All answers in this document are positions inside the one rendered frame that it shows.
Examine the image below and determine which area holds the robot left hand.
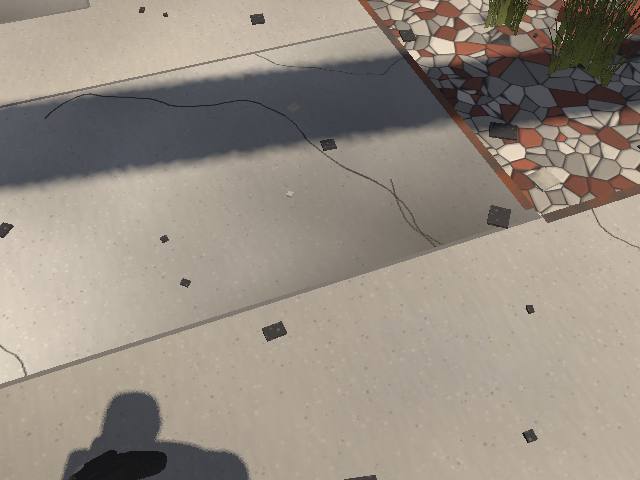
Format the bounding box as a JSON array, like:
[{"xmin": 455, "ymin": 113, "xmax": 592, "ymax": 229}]
[{"xmin": 68, "ymin": 450, "xmax": 167, "ymax": 480}]

